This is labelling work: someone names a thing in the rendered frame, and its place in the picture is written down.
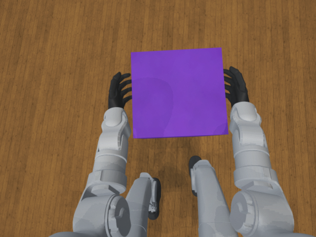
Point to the right robot shin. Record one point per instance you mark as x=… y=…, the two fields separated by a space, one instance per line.
x=203 y=162

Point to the carton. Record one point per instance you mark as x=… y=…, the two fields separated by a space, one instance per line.
x=178 y=93

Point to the left robot forearm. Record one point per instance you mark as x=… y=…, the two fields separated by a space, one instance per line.
x=108 y=175

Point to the right robot upper arm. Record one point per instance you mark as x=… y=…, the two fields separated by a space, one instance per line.
x=257 y=214

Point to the right robot hand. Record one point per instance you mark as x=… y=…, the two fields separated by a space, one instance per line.
x=237 y=87

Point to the right robot forearm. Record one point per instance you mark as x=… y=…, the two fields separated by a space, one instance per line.
x=252 y=160

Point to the left robot upper arm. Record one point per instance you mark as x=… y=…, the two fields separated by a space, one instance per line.
x=100 y=216

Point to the right robot thigh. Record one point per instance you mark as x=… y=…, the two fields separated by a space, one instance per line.
x=213 y=211

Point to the left robot hand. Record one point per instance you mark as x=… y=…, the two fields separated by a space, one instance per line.
x=116 y=93

